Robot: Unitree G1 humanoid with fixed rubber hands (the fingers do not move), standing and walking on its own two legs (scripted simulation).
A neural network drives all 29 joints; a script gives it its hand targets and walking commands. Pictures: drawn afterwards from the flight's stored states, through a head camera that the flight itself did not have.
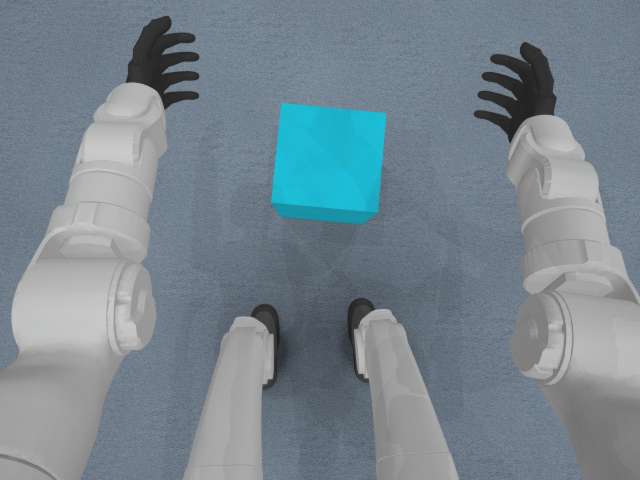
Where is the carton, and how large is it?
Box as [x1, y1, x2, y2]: [271, 103, 385, 224]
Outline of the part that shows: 281,103 271,202 278,213 282,217 357,224 363,223 377,212 385,113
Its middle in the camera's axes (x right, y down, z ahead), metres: +0.02 -0.15 +0.89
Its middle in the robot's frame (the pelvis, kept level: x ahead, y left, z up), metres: +0.54 -0.05 -0.53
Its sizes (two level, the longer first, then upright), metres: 0.210 0.200 0.250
